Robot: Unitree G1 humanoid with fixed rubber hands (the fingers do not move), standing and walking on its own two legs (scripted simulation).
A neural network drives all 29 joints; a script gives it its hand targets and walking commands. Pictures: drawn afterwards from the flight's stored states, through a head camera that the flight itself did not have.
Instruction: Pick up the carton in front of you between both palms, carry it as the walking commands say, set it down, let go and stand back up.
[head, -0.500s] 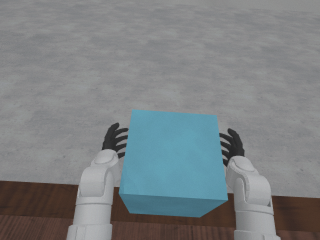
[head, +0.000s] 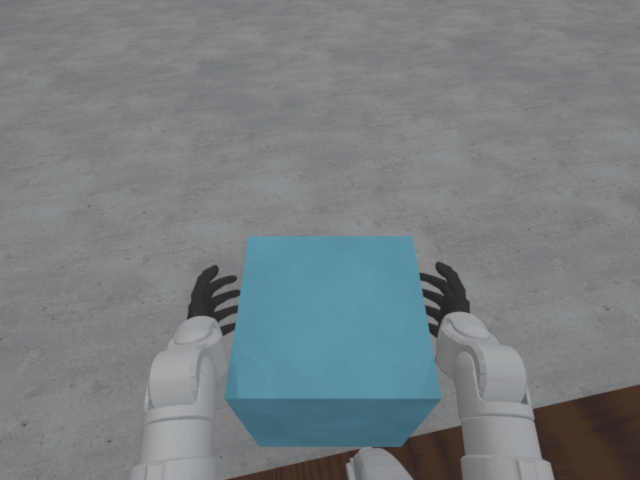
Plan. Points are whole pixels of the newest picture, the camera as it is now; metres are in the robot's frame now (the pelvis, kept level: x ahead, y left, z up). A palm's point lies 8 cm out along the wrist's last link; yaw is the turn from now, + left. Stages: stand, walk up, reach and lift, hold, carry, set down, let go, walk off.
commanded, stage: carry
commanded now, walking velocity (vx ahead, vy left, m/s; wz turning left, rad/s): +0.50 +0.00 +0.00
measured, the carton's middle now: (330, 349) +0.31 -0.04 -0.02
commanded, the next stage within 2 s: none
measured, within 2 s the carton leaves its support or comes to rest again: neither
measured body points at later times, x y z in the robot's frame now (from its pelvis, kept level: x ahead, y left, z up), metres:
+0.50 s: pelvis +0.42 -0.02 -0.18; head +0.45 -0.03 +0.27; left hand +0.74 +0.15 -0.12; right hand +0.75 -0.16 -0.14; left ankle +0.62 +0.08 -0.88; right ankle +0.27 -0.09 -0.83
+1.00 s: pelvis +0.68 -0.02 -0.25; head +0.71 -0.03 +0.20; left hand +1.00 +0.13 -0.19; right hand +1.01 -0.17 -0.19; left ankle +0.65 +0.06 -0.97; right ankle +0.71 -0.13 -0.97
